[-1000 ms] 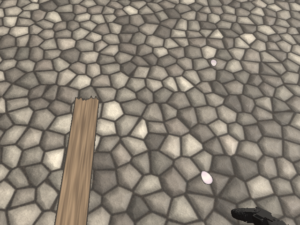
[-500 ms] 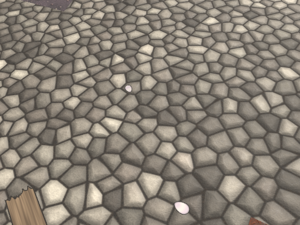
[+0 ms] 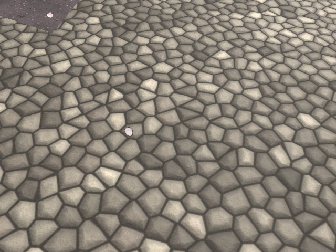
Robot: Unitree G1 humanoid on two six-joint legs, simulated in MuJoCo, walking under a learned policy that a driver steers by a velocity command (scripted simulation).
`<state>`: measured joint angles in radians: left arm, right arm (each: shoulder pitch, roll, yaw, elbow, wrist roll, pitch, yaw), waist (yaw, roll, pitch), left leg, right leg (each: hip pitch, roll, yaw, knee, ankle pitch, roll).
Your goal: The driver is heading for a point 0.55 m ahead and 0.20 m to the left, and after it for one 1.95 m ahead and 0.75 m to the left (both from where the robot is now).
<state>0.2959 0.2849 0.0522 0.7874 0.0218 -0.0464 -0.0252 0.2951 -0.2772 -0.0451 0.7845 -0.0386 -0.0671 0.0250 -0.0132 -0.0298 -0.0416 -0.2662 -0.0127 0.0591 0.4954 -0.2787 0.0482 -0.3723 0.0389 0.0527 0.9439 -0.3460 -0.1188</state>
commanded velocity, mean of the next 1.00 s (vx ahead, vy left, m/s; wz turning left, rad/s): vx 0.76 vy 0.00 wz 0.54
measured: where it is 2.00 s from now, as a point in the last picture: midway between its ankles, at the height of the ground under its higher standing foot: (164, 179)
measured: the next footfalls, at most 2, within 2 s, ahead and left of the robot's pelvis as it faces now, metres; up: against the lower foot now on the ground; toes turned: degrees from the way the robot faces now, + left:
right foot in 0.36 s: +0.46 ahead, -0.12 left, +0.00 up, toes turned +1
left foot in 0.80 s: +0.82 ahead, +0.10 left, +0.00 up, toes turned +27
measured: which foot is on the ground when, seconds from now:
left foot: down 0.00-0.38, up 0.40-0.78, down 0.80-1.00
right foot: up 0.00-0.34, down 0.36-0.80, up 0.82-1.00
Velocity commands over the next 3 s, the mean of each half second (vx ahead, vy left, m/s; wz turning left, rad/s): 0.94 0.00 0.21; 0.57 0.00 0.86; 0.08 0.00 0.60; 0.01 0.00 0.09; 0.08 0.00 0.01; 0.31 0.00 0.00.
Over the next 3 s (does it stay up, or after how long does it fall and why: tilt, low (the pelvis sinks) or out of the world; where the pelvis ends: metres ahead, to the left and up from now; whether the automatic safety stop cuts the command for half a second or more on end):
stays up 1.02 0.12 0.00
